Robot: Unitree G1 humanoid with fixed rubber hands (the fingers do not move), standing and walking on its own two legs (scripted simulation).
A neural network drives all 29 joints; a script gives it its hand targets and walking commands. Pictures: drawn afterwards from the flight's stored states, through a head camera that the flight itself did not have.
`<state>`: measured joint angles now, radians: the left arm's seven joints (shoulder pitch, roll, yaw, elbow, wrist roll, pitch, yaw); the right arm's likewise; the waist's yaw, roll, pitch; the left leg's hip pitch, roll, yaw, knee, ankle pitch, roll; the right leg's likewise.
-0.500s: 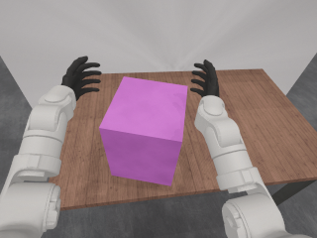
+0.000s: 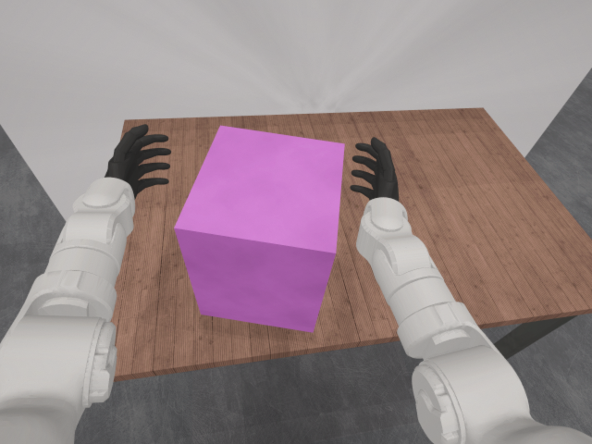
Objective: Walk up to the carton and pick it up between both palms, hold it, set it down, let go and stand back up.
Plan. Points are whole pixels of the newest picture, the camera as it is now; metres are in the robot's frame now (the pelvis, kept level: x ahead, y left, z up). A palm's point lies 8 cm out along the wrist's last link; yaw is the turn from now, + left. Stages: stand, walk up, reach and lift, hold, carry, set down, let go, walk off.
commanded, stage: reach and lift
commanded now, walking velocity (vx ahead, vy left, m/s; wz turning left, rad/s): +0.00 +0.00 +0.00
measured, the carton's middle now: (268, 233) +0.45 +0.00 -0.02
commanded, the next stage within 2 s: none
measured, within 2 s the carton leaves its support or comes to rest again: neither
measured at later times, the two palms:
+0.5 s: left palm (138, 208) +0.47 +0.20 +0.04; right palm (364, 225) +0.40 -0.14 +0.05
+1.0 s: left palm (174, 208) +0.47 +0.14 +0.04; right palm (367, 232) +0.39 -0.14 +0.04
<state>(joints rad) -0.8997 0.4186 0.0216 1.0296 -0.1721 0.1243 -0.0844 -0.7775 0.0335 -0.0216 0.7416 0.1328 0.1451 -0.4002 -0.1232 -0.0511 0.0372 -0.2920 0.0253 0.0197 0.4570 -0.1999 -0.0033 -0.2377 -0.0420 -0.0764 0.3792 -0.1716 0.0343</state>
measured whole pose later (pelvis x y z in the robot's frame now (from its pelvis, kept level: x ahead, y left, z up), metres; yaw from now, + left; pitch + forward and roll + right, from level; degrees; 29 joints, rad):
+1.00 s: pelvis +0.01 +0.02 -0.01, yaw -1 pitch +16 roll -3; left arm -0.90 0.21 0.19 1.21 0.19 -0.19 -0.07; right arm -0.72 0.11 -0.24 1.02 -0.03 -0.35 -0.31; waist -0.13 -0.02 -0.13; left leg -0.60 0.03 0.02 0.55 -0.23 0.00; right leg -0.51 -0.03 -0.08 0.39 -0.15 0.05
